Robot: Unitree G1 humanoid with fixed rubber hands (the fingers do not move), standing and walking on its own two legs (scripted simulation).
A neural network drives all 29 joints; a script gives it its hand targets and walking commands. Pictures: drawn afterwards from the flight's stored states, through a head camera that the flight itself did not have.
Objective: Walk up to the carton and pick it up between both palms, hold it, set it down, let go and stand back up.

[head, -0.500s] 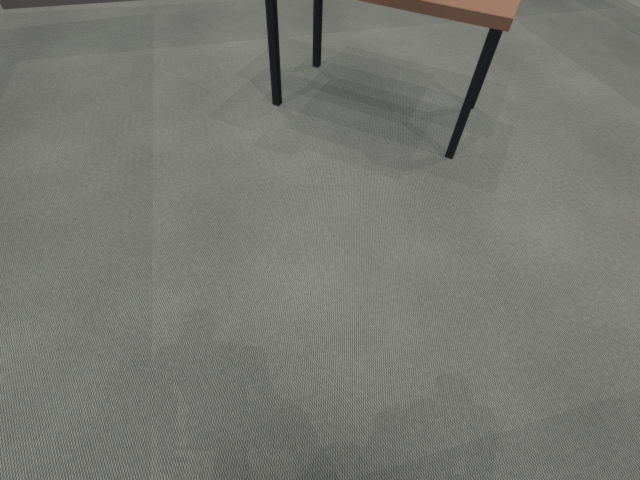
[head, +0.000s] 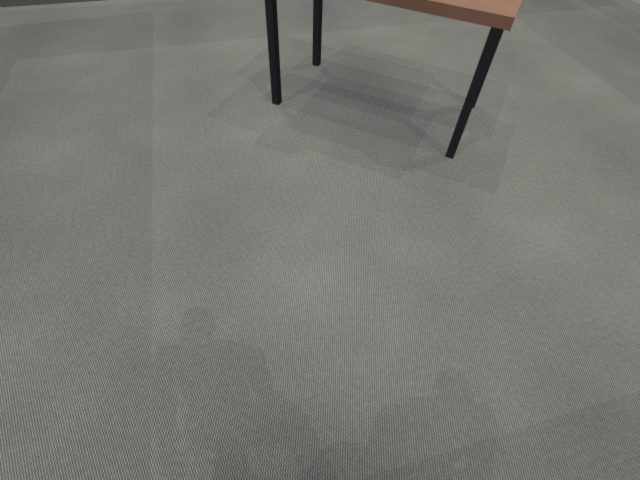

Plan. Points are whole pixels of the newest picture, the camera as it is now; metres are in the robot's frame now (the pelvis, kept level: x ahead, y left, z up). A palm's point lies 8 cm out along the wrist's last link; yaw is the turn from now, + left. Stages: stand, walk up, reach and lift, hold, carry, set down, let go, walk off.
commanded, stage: stand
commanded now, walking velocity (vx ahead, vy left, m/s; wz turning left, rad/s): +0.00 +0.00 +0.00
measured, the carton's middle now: out of the picture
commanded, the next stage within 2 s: walk up in 0.18 s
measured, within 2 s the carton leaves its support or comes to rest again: neither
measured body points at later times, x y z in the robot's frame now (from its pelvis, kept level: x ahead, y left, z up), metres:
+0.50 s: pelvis +0.03 -0.01 +0.00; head +0.03 -0.01 +0.45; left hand +0.01 +0.22 -0.16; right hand -0.01 -0.23 -0.16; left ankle -0.02 +0.12 -0.74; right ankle -0.01 -0.12 -0.71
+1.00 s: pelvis +0.23 -0.15 -0.01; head +0.23 -0.17 +0.44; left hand +0.17 +0.09 -0.14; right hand +0.31 -0.42 -0.14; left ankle +0.31 -0.03 -0.65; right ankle +0.21 -0.25 -0.74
